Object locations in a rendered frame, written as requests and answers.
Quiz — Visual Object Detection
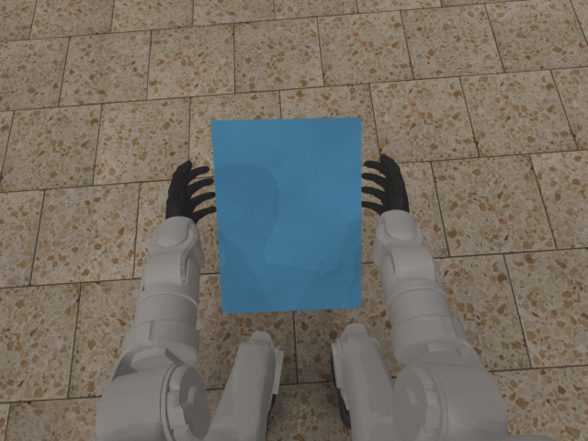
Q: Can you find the robot right upper arm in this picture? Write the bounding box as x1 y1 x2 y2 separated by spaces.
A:
392 361 558 441

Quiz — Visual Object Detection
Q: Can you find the left robot thigh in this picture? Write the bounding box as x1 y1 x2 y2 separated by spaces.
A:
204 339 285 441

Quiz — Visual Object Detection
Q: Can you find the robot thigh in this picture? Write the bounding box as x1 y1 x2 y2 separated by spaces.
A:
204 339 285 441
331 333 403 441

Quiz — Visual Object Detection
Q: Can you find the robot left upper arm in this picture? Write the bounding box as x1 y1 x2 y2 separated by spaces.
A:
96 362 211 441

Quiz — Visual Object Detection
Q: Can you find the robot right forearm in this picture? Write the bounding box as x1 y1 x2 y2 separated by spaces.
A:
371 209 507 417

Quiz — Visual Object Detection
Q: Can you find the right robot thigh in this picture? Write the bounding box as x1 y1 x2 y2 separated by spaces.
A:
331 333 403 441

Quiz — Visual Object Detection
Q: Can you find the carton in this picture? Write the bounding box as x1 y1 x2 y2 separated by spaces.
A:
211 118 361 314

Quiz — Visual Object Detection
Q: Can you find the robot right hand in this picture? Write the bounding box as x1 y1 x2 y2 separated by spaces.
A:
361 154 410 216

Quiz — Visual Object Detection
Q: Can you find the robot left forearm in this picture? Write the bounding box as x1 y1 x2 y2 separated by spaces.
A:
96 216 205 441

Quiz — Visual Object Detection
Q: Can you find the robot left hand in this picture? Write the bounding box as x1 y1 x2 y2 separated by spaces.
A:
165 160 217 224

